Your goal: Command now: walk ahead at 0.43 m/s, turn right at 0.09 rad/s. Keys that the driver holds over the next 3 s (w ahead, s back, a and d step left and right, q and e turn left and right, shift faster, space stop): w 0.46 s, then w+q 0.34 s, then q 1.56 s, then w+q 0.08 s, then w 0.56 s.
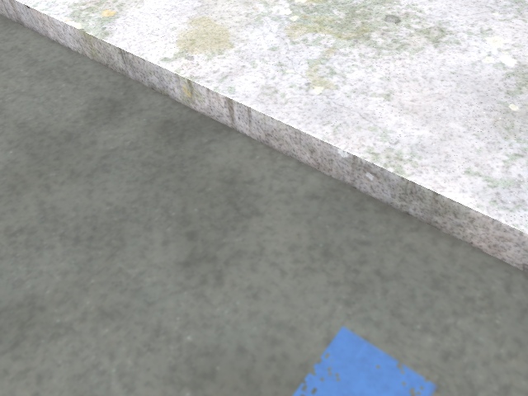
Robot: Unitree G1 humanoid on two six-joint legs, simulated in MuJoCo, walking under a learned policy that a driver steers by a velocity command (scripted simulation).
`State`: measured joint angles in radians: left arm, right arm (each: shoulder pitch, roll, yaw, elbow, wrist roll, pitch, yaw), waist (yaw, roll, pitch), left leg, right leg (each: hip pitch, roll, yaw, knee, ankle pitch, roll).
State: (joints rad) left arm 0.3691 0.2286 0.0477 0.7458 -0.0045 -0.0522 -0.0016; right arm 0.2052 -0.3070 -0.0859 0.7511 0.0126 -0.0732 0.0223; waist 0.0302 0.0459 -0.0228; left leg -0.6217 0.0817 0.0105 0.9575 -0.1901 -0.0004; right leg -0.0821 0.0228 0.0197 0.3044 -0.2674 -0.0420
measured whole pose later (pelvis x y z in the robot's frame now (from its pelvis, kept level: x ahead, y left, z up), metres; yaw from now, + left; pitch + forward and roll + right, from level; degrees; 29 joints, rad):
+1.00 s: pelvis +0.51 +0.01 +0.00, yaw +14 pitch +2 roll -1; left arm 0.21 0.26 0.06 0.80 0.02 -0.09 0.00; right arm 0.22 -0.33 -0.08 0.70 0.02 0.00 -0.01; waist 0.02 0.05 0.06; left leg -0.60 0.06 -0.03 1.06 -0.34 -0.04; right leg -0.23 -0.01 -0.11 0.37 -0.17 -0.02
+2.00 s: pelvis +0.62 +0.04 -0.01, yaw +50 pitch +1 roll +0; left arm 0.14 0.28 0.06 0.73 0.00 0.02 0.03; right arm 0.19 -0.31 -0.08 0.59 0.02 0.08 0.00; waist 0.02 0.01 0.06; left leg -0.41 0.03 -0.01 0.83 -0.40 -0.08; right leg -0.23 -0.08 -0.10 0.45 -0.23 0.01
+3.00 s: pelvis +0.62 +0.25 -0.02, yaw +71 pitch +3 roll +0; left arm 0.47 0.30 0.05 0.84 -0.02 -0.04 0.00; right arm 0.05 -0.28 -0.04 0.61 0.02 -0.07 0.04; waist 0.09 -0.01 0.03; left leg -0.46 0.00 0.03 0.53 -0.13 0.05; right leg 0.00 -0.07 0.01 0.48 -0.45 0.03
